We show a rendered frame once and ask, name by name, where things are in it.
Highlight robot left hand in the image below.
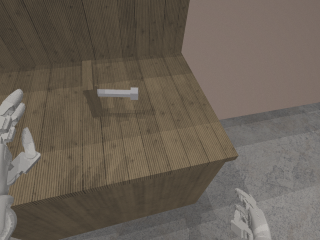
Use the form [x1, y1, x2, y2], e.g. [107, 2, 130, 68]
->
[0, 89, 41, 196]

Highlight counter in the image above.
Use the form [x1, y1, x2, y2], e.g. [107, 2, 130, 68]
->
[0, 0, 239, 240]

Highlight robot right hand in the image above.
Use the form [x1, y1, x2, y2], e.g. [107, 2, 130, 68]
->
[231, 188, 272, 240]

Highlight robot left forearm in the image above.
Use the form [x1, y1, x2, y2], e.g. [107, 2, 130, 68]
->
[0, 195, 17, 240]

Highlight tap lever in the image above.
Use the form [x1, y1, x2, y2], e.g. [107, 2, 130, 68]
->
[97, 87, 139, 100]

